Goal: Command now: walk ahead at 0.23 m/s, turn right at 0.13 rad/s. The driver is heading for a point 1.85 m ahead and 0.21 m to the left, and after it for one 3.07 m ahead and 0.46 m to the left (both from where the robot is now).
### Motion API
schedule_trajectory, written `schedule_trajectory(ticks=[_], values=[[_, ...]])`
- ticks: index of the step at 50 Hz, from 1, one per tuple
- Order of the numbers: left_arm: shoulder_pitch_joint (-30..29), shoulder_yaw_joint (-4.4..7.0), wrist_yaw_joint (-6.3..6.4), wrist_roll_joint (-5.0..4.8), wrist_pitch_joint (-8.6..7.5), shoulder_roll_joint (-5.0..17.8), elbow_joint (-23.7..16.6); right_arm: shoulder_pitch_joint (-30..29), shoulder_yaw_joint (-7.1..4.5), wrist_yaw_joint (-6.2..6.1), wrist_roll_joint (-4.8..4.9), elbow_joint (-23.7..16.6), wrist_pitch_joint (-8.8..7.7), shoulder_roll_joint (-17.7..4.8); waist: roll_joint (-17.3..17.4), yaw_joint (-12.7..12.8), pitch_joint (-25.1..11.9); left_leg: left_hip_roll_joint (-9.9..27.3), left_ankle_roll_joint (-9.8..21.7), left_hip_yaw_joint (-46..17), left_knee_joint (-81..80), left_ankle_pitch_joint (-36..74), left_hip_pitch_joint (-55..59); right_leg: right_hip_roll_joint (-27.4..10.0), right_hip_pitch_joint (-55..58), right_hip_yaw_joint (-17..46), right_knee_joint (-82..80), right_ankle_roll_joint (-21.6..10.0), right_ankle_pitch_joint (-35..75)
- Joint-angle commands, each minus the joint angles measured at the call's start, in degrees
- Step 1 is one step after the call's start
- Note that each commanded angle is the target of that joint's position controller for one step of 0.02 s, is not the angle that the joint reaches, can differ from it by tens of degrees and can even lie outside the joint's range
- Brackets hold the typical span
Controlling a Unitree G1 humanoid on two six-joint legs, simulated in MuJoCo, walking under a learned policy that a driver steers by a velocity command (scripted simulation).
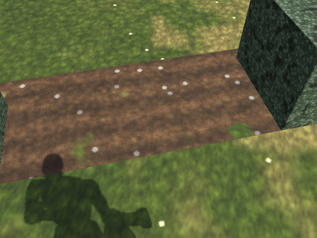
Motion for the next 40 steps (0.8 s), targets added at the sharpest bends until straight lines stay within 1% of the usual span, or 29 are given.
schedule_trajectory(ticks=[1, 3, 5, 7, 9, 11, 12, 13, 14, 15, 16, 17, 18, 20, 21, 22, 23, 24, 25, 27, 29, 30, 31, 33, 36, 37, 38, 39, 40], values=[[-4.8, 1.65, 2.98, 1.88, -0.58, 4.9, -4.5, 4.3, -2.77, -2.26, -0.47, -3.9, -2.19, -9.6, 9.1, -3.9, 1.9, 18.7, 14.0, -27.2, -18.1, -23.3, 10.9, -3.4, -15.0, -3.6, 12.2, 0.3, -6.4], [-5.9, 1.45, 3.19, 1.4, -1.71, 3.2, -4.6, 6.9, -2.02, -4.12, -1.09, -4.0, -2.85, -6.7, 6.9, -4.8, 1.9, 17.9, 13.8, -26.0, -18.8, -17.7, 16.5, -4.8, -19.9, -3.1, 17.3, -1.2, -5.9], [-6.0, 1.16, 2.7, 1.8, -1.88, 1.4, -4.5, 8.4, -2.14, -4.46, -0.59, -3.1, -2.51, -6.3, 4.2, -4.7, 2.0, 14.7, 12.6, -20.0, -19.0, -13.2, 17.8, -5.5, -17.3, -6.4, 11.7, -1.7, -3.7], [-7.5, 1.06, 1.59, 1.37, -1.82, 0.8, -5.0, 8.7, -2.68, -3.68, -0.17, -2.5, -1.95, -7.9, 5.4, -4.4, 3.2, 12.0, 11.9, -14.4, -19.1, -8.6, 12.0, -4.6, -7.6, -11.0, 5.8, -2.0, -2.5], [-5.6, 1.67, 0.71, 0.94, -2.12, 2.0, -5.0, 7.1, -3.79, -2.66, -1.86, -2.4, -1.36, -10.4, 6.9, -2.5, 3.2, 12.2, 13.1, -12.9, -17.5, -2.2, 6.2, -3.8, 1.3, -12.2, 4.1, -3.4, 3.5], [-0.7, 2.29, 0.21, 0.24, -2.84, 3.1, -3.9, 3.2, -4.63, -1.86, -2.18, -3.1, -0.73, -12.2, 6.2, 0.9, 2.1, 12.3, 13.1, -11.0, -12.4, 1.6, 2.2, -2.2, 10.4, -13.6, -1.7, -5.0, 10.4], [2.2, 2.73, 0.34, 0.22, -3.37, 3.9, -3.2, 2.0, -4.7, -1.63, -2.35, -2.9, -0.43, -12.3, 5.3, 2.7, 1.7, 12.1, 12.7, -10.5, -7.9, 3.6, -0.5, -2.0, 16.1, -13.4, -5.3, -5.9, 12.3], [7.2, 3.28, 0.75, 0.56, -4.04, 4.9, -2.1, 1.9, -4.47, -1.36, -3.25, -2.4, -0.63, -11.3, 3.3, 5.2, 0.2, 10.0, 11.6, -8.8, 0.7, 6.1, -4.7, -2.1, 23.5, -12.8, -6.3, -7.1, 13.5], [16.9, 4.04, 2.21, 2.01, -4.79, 7.2, 0.3, 3.7, -3.41, -0.86, -4.33, -2.2, -1.07, -6.4, -5.3, 8.2, -5.5, 4.0, 7.2, -4.0, 19.3, 0.3, -11.8, -8.2, 34.7, -4.5, -8.0, -12.6, 15.0], [22.9, 4.13, 2.72, 2.06, -4.93, 11.5, -0.2, 8.1, -1.2, -0.11, -4.65, -4.2, -2.5, 1.4, -10.9, 7.0, -12.0, -4.9, 2.5, -3.5, 36.8, -21.9, -26.3, -24.3, 46.9, 22.4, -12.5, -28.2, 31.6], [22.8, 4.16, 1.96, 2.48, -5.0, 8.0, 1.1, 1.7, -2.35, 0.3, -2.68, -5.5, -3.32, -2.5, -6.2, 9.6, 1.0, -2.9, 3.1, -10.7, 42.1, -21.0, -37.8, -28.2, 37.6, 27.5, -18.9, -27.7, 15.2], [16.9, 3.31, 1.29, 1.03, -4.8, 5.2, 1.4, -0.3, -3.03, -0.56, -2.75, -5.0, -2.81, -4.9, -3.6, 6.5, 5.4, 1.2, 3.0, -9.8, 46.2, -15.9, -39.0, -27.0, 32.5, 21.4, -19.2, -24.4, 8.3], [15.3, 2.11, 1.07, 0.25, -4.05, 1.9, 0.9, -0.6, -3.44, -1.42, -3.51, -4.6, -2.24, -5.4, -0.5, 5.5, 4.4, 3.0, 2.8, -8.3, 44.8, -12.7, -36.8, -24.1, 28.7, 16.2, -19.7, -22.3, 5.8], [11.8, 0.63, 1.5, 1.48, -3.22, -1.0, 0.9, -0.9, -2.07, -1.11, -5.18, -3.9, -0.92, -2.2, -1.6, 2.1, 5.9, 5.9, 2.7, -8.0, 37.6, -3.8, -31.7, -19.5, 19.8, 7.9, -20.2, -18.9, 11.2], [10.8, 0.56, 2.36, 2.12, -2.95, -1.0, 0.2, -2.0, -1.35, -0.19, -5.44, -4.0, -0.56, -0.7, -0.4, 2.8, 3.7, 5.3, 2.0, -6.2, 34.2, 1.4, -28.2, -16.3, 17.1, 4.0, -20.0, -18.0, 11.5], [10.5, 1.01, 2.98, 3.32, -2.84, 0.1, 0.4, -1.4, -0.47, 0.86, -5.46, -3.9, -0.18, 0.7, -1.7, 2.4, 3.7, 5.6, 1.7, -6.0, 33.5, 8.0, -27.4, -15.5, 14.4, 2.6, -18.5, -17.8, 13.9], [11.3, 1.02, 3.51, 3.34, -3.32, 0.6, 0.0, -1.7, -0.42, 1.26, -5.8, -3.9, 0.13, -0.2, -2.0, 3.5, 2.3, 4.6, 1.0, -5.1, 29.6, 15.9, -28.1, -12.8, 14.4, 0.1, -17.9, -17.5, 12.3], [12.9, 0.3, 3.77, 3.49, -3.93, -0.9, 2.1, -3.7, -0.51, 1.29, -5.77, -4.2, -0.03, -1.4, -1.3, 3.8, 3.8, 6.3, 0.0, -8.3, 22.9, 23.7, -31.9, -14.0, 15.9, 2.2, -16.1, -17.0, 12.2], [13.5, 0.21, 3.84, 2.4, -4.4, 0.2, 2.0, -3.9, -0.81, 1.22, -5.18, -4.4, -0.09, -2.2, -1.4, 4.4, 1.6, 4.9, -0.4, -6.0, 15.3, 33.8, -27.5, -10.9, 12.7, -1.2, -13.4, -16.4, 11.1], [16.3, -0.25, 2.46, 3.46, -3.87, 0.8, 4.8, -4.8, -0.1, 1.36, -5.16, -5.1, 0.82, -0.9, -2.5, 4.5, 2.9, 4.6, 0.1, -3.1, 10.7, 46.4, -15.7, -9.0, -0.4, -3.6, -9.0, -15.8, 5.9], [18.3, -1.52, 1.29, 3.5, -3.99, -1.1, 6.6, -6.4, -0.1, 1.32, -5.93, -6.6, 1.75, -1.8, -1.9, 3.8, 5.9, 5.1, 0.9, -3.9, 12.3, 44.5, -13.1, -11.5, -4.9, -0.1, -6.9, -16.8, 1.7], [20.2, -1.62, 1.15, 3.0, -4.15, -0.8, 7.8, -8.6, -0.21, 1.11, -6.06, -7.3, 2.06, -2.7, -0.3, 4.8, 7.4, 5.4, 0.8, -4.0, 10.0, 41.4, -16.1, -12.5, -1.3, 1.6, -4.9, -17.0, 0.6], [24.1, -1.84, 1.53, 2.83, -4.16, -0.6, 9.8, -12.3, -0.32, 0.8, -5.79, -8.2, 2.22, -3.2, 0.3, 6.8, 8.4, 5.8, 0.5, -4.4, 7.3, 39.0, -20.4, -13.6, 4.6, 3.5, -2.4, -16.9, -0.8], [28.5, -2.14, 2.58, 1.5, -3.7, -0.4, 12.3, -17.8, -0.23, 0.54, -5.33, -8.8, 2.3, -3.1, -0.1, 10.1, 9.4, 6.2, 0.0, -3.9, 0.4, 35.2, -25.0, -13.3, 14.1, 5.1, 1.8, -15.4, 0.2], [30.9, -1.94, 2.63, 0.08, -2.17, 1.7, 15.0, -19.0, 0.38, 0.63, -5.84, -6.9, 2.12, -1.7, 0.1, 10.9, 10.7, 6.4, 0.3, -2.2, -6.9, 31.7, -16.1, -11.7, 15.1, 5.7, 6.2, -13.6, 4.6], [30.1, -1.66, 2.18, 0.09, -1.72, 2.8, 15.4, -16.3, -0.04, 0.34, -5.56, -5.2, 2.13, -2.8, 1.1, 9.4, 10.3, 6.5, 0.2, -1.6, -9.4, 31.9, -11.3, -11.0, 15.6, 5.3, 9.8, -13.1, 8.6], [26.7, -1.55, 1.34, 0.85, -1.07, 3.9, 15.6, -7.3, -1.07, 0.04, -4.77, -1.7, 2.06, -4.8, 3.1, 4.3, 8.5, 7.2, 0.9, -1.6, -13.1, 35.6, -0.6, -10.1, 12.8, 4.1, 18.5, -11.3, 13.0], [27.4, -1.33, -0.47, 2.07, -0.55, 5.0, 16.2, 7.5, -3.52, -0.98, -3.88, 3.3, 1.22, -9.4, 6.8, -1.6, 2.0, 5.4, 2.3, 3.1, -12.7, 42.9, 20.3, -5.9, 5.9, -1.9, 30.6, -8.8, 21.6], [31.3, -2.37, -2.49, 3.65, -0.91, -0.6, 16.2, 24.5, -5.29, -0.37, -3.86, 6.7, 1.22, -12.9, 12.7, -5.5, -12.4, 11.0, 12.0, -2.1, 7.3, 63.6, 53.6, -1.8, -14.0, -3.9, 51.6, -3.5, 9.9]])
Keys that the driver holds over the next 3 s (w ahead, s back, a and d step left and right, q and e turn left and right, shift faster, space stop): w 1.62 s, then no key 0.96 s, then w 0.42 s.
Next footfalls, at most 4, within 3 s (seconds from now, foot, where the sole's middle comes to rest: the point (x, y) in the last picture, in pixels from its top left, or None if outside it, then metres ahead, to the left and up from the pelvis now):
0.28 right None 0.13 -0.12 -0.78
0.78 left None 0.52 0.11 -0.95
1.20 right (184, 178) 0.84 -0.13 -0.95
1.88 left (134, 144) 1.19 0.16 -1.12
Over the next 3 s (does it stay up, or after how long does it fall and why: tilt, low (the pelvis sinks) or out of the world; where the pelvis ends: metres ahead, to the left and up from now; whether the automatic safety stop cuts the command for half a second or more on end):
stays up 1.29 0.05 -0.34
